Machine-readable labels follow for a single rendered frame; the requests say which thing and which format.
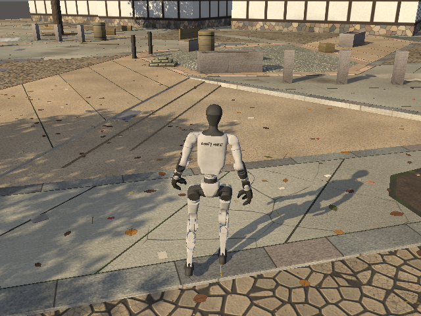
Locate left robot upper arm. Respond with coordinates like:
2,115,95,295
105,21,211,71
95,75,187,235
179,132,199,167

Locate robot left forearm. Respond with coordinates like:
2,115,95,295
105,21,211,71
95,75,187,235
173,157,185,180

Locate right robot foot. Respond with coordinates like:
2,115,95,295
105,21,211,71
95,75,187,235
218,249,227,265

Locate right robot upper arm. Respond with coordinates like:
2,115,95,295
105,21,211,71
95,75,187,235
226,134,244,171

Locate robot left hand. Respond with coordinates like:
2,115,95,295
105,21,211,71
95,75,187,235
171,178,187,190

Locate robot right hand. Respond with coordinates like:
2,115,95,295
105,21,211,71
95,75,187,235
237,189,253,205

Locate robot right forearm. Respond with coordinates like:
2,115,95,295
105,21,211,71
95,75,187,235
237,161,251,191

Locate robot torso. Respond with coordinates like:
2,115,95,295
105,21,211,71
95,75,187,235
197,131,228,198

